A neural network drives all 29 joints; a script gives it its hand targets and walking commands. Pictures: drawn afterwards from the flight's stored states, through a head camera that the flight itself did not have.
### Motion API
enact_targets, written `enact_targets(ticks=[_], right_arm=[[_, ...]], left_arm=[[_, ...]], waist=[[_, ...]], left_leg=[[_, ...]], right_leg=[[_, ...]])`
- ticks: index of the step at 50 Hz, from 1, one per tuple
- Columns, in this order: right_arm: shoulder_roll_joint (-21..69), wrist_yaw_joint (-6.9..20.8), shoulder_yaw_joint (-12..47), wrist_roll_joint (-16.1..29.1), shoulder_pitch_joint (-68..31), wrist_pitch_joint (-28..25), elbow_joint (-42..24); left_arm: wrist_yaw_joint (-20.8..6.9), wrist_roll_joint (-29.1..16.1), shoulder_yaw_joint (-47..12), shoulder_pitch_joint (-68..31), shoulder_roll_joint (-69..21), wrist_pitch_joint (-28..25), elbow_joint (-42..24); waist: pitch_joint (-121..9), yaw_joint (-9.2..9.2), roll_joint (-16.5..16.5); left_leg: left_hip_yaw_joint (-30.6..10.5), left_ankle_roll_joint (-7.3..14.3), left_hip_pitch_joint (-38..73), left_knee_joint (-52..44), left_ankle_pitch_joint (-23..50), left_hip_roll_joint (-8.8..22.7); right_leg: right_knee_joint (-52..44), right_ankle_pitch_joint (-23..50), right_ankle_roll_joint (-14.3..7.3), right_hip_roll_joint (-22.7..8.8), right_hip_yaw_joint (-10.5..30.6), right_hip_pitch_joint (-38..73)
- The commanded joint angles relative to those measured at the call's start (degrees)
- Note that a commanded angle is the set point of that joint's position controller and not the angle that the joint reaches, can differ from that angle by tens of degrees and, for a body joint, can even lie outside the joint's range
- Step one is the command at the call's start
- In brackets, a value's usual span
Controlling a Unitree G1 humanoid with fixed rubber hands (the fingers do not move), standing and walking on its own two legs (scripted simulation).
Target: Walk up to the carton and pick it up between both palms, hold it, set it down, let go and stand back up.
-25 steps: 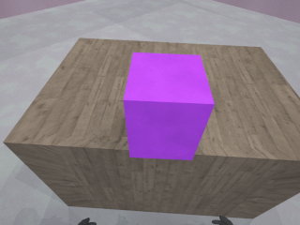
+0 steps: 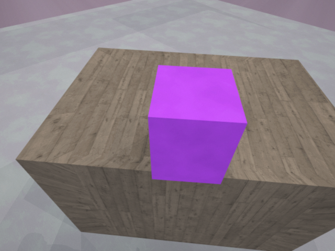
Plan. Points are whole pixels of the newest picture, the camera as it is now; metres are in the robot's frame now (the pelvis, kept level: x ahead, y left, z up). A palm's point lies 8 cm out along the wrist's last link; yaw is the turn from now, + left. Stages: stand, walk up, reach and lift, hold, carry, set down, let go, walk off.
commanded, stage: stand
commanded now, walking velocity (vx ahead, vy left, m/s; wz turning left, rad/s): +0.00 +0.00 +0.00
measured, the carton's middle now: (190, 126) +0.44 -0.05 +0.07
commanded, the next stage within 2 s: walk up in 0.86 s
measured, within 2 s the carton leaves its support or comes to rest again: neither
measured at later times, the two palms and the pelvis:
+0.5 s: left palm out of the picture +0.00 +0.21 -0.14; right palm out of the picture +0.00 -0.22 -0.13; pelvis +0.00 +0.00 +0.01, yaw +0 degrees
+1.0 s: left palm out of the picture -0.04 +0.19 -0.14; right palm out of the picture -0.04 -0.21 -0.14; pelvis -0.01 -0.01 +0.01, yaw +0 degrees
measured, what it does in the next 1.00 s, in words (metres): stands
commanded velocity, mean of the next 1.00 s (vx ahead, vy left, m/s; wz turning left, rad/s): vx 0.00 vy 0.00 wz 0.00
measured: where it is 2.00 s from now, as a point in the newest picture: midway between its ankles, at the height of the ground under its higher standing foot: outside the picture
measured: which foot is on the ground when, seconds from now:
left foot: down 0.00-1.00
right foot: down 0.00-1.00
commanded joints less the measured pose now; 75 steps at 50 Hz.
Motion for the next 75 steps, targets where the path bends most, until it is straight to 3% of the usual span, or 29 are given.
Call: enact_targets(ticks=[1, 4, 8, 11, 18, 21, 29, 39, 43, 48, 50, 51, 52, 53, 54, 55, 56, 58, 60, 62, 63, 65, 67, 68, 69, 71, 73, 74, 75], right_arm=[[-5.7, -0.5, -2.0, 0.1, 1.6, -0.7, -0.8], [-5.5, -0.9, -1.9, 0.1, 1.8, -0.7, 0.6], [-5.5, -0.9, -2.2, 0.2, 3.2, -1.0, 3.1], [-5.8, -1.2, -2.5, 0.3, 4.1, -0.5, 4.8], [-4.6, -1.3, -2.5, 0.1, 5.2, -0.6, 8.4], [-2.7, -1.5, -1.9, 0.3, 5.4, -0.3, 9.7], [-2.3, -1.4, -1.8, 0.0, 6.3, -0.5, 13.1], [0.1, -1.8, -1.0, 0.1, 7.5, 0.1, 15.7], [-0.5, -2.0, -1.1, 0.2, 8.5, 0.1, 16.4], [-0.4, -1.8, -1.0, 0.4, 9.1, -0.3, 16.8], [0.5, -1.7, -0.6, 0.3, 8.5, 0.1, 17.0], [0.4, -1.7, -1.0, 0.4, 8.4, 0.2, 17.1], [0.6, -1.7, -0.8, 0.1, 9.3, 0.0, 17.1], [-6.8, -2.8, -3.0, 0.7, 3.3, 0.1, 13.2], [-6.4, -1.7, -2.9, -0.5, 12.4, -0.2, 14.6], [-5.6, -1.7, -2.8, -0.4, 12.8, 0.4, 16.2], [-4.8, -1.9, -2.5, -0.5, 16.1, 0.8, 16.7], [-5.1, -2.0, -3.0, 0.0, 14.6, 0.7, 16.7], [-3.9, -1.8, -2.8, -0.2, 8.9, 0.3, 15.7], [-4.6, -1.4, -2.9, 0.2, 5.9, 0.0, 14.7], [-4.1, -1.1, -2.6, 0.4, 5.0, -0.3, 14.4], [-0.2, -0.8, -1.1, 0.7, 6.9, -0.8, 13.4], [-2.9, -0.6, -2.1, 0.1, 3.2, -0.6, 11.9], [-3.7, -0.2, -2.3, 0.0, 0.8, -0.6, 11.3], [-2.2, 0.2, -2.3, -0.2, 1.2, -0.6, 11.7], [-0.4, 0.7, -2.2, -0.7, 4.8, -0.2, 12.5], [2.9, 0.0, -1.4, 0.2, 9.2, 1.0, 13.4], [4.1, 0.2, -0.9, 0.5, 11.0, 1.4, 13.9], [3.3, 0.0, -0.9, 0.9, 10.8, 1.7, 14.1]], left_arm=[[0.0, -0.1, 1.4, 1.5, 4.2, -1.1, -1.4], [0.4, -0.4, 1.4, 2.1, 4.1, -1.1, 0.6], [0.9, -0.2, 2.1, 2.5, 5.5, -0.9, 2.8], [0.6, -0.2, 1.9, 2.9, 5.1, -1.2, 4.7], [0.9, 0.0, 1.6, 3.7, 2.6, -0.9, 8.7], [0.9, -0.3, 1.6, 3.3, 2.5, -0.9, 10.1], [1.3, -0.5, 0.9, 6.3, -0.3, -0.4, 14.2], [1.2, -0.2, 0.7, 5.3, 0.1, -0.9, 15.7], [1.2, -0.3, 0.8, 5.5, -0.3, -0.6, 16.2], [1.5, -0.5, 0.3, 4.7, -1.3, -0.9, 17.0], [1.6, -0.6, 0.2, 6.8, -1.6, -0.4, 17.1], [1.7, -0.7, 0.1, 5.0, -1.9, -0.4, 16.9], [1.7, -0.6, 0.3, 6.8, -0.8, -0.3, 17.4], [2.4, -1.4, 2.7, 2.3, 6.3, 0.4, 14.4], [1.0, -0.9, 1.6, 10.6, 3.1, 0.2, 15.2], [0.5, 0.9, 1.3, 7.7, 2.0, 0.2, 14.6], [0.0, 0.9, 1.5, 3.5, 1.4, 0.5, 12.4], [-0.9, 1.2, 0.4, 0.9, -3.2, -0.5, 11.0], [-1.4, 1.1, 0.6, 5.7, -3.6, -1.8, 11.9], [-1.3, 0.5, 0.7, 12.4, -3.7, -2.7, 14.7], [-0.9, 0.3, 0.8, 15.8, -3.0, -3.1, 16.1], [0.2, 0.7, 2.0, 21.4, 2.1, -4.0, 15.9], [0.8, 0.8, 2.6, 21.2, 4.5, -3.9, 16.0], [0.9, 0.8, 2.5, 22.5, 3.1, -3.9, 16.0], [1.0, 0.8, 2.2, 21.1, 2.9, -3.9, 15.4], [1.4, 0.2, 2.1, 16.1, 3.5, -4.2, 13.3], [1.3, -0.9, -0.6, 9.4, -2.5, -4.4, 12.7], [1.4, -0.7, -1.3, 7.6, -3.0, -4.4, 13.5], [1.4, -0.3, -1.5, 7.5, -2.3, -4.5, 13.4]], waist=[[0.6, -0.5, 2.4], [0.4, -0.22, 0.2], [-1.0, -0.12, 4.0], [3.2, -0.49, -1.9], [3.9, -0.68, 1.3], [3.0, -1.02, -1.0], [5.1, 0.45, 0.9], [6.1, -0.59, 2.0], [7.6, -0.38, -1.4], [5.4, -1.3, -0.9], [7.2, -0.26, 3.4], [7.5, -1.29, 1.0], [5.0, -0.33, -0.4], [15.2, -1.04, -1.0], [-2.6, -0.87, 4.5], [2.1, -1.66, 9.2], [4.9, -3.86, 10.8], [11.6, -2.85, 13.3], [10.9, 0.41, 10.2], [8.1, 3.88, 3.9], [9.5, 5.29, -3.5], [7.5, 6.24, -16.5], [12.5, 6.07, -13.2], [13.9, 6.4, -6.0], [14.2, 4.97, -1.5], [13.8, 1.09, -1.7], [11.2, -4.51, -7.9], [7.5, -5.86, -12.1], [5.8, -5.7, -11.4]], left_leg=[[-5.0, 1.8, 1.3, -7.9, 12.6, 5.1], [-5.5, 2.1, 0.5, -9.4, 11.9, 4.7], [-5.9, 1.6, 0.7, -10.6, 11.6, 4.7], [-4.6, 1.1, 2.3, -9.8, 11.6, 3.9], [-4.7, 1.7, 2.3, -11.3, 11.8, 4.2], [-4.8, 1.7, 3.6, -11.6, 11.7, 4.7], [-4.1, 1.2, 3.4, -12.2, 10.8, 4.4], [-4.3, 1.4, 4.3, -12.7, 10.3, 4.3], [-4.9, 1.1, 0.8, -13.2, 8.2, 4.8], [-4.8, 0.6, 3.1, -12.9, 9.6, 4.3], [-4.4, 0.6, 1.5, -13.9, 6.6, 4.4], [-4.8, 0.3, 1.8, -13.9, 6.6, 4.1], [-4.3, 0.3, 3.1, -13.0, 7.8, 4.1], [-4.2, -0.3, -0.6, -5.4, 34.4, 9.3], [-8.4, 1.3, 6.0, -13.5, -25.0, 8.7], [-8.9, 2.4, 4.4, -14.2, -32.9, 7.7], [-14.4, 4.3, 1.5, -19.1, -41.2, 11.3], [-19.1, 7.6, -3.7, -22.7, -35.1, 17.8], [-15.0, 6.8, -9.4, -22.4, -23.5, 16.4], [-7.3, 3.9, -14.9, -15.5, -15.6, 10.4], [-4.5, 2.3, -19.4, -8.4, -15.0, 7.4], [3.7, -1.1, -26.0, 13.9, -11.7, 1.7], [2.8, -2.4, -24.8, 21.2, -9.8, 5.6], [1.1, -2.7, -26.4, 25.2, -8.6, 6.2], [0.6, -2.9, -26.5, 27.7, -5.4, 6.3], [0.1, -3.6, -24.0, 28.6, -0.4, 6.7], [1.1, -2.8, -9.9, 20.2, 3.0, 4.2], [2.8, -2.4, -5.1, 18.7, 5.5, 2.7], [4.8, -2.4, -3.3, 17.8, 7.7, 1.8]], right_leg=[[-6.0, 10.9, -2.2, -2.0, 2.4, 0.3], [-5.7, 10.5, -2.2, -2.0, 2.3, 2.3], [-6.4, 10.9, -1.9, -1.8, 1.8, 5.2], [-8.5, 10.1, -2.1, -2.2, 2.2, 0.9], [-9.2, 10.6, -2.5, -2.8, 2.9, 2.2], [-9.5, 10.4, -2.6, -2.8, 2.6, 1.7], [-10.9, 10.3, -2.5, -3.2, 2.8, 2.1], [-12.0, 8.1, -2.8, -3.2, 3.6, 0.6], [-11.8, 8.2, -2.5, -2.8, 2.9, 2.2], [-12.0, 8.0, -3.2, -2.8, 3.0, 2.3], [-11.7, 6.3, -2.5, -2.5, 2.6, 1.2], [-12.1, 5.1, -2.7, -2.6, 2.5, 0.8], [-12.9, 4.6, -2.8, -2.6, 3.0, 1.4], [-3.5, 24.5, -1.7, -3.3, 1.8, -4.5], [-4.2, -22.9, -2.9, -1.2, 2.4, -2.6], [-0.6, -25.1, -3.1, -0.8, 2.5, -6.9], [4.9, -25.8, -2.9, 0.5, 0.9, -11.7], [11.3, -9.9, -1.7, -0.7, -4.3, -11.0], [8.3, -3.3, -1.6, -1.2, -5.3, -2.6], [-2.0, -1.2, -2.0, -0.1, -4.8, 9.8], [-8.2, -4.0, -2.8, -0.7, -1.9, 13.9], [-20.3, -6.9, -4.4, -18.5, 20.6, 20.4], [-21.9, 4.2, -9.3, -25.2, 28.5, 11.6], [-23.2, 6.7, -8.8, -25.0, 29.6, 11.2], [-21.8, 14.3, -7.6, -23.6, 25.1, 10.8], [-19.8, 24.2, -7.3, -20.6, 16.9, 7.7], [-14.7, 51.8, -4.0, -10.6, 0.9, -0.3], [-14.8, 51.3, -3.9, -7.0, -4.1, -1.4], [-14.2, 51.2, -4.3, -6.2, -6.0, -1.2]])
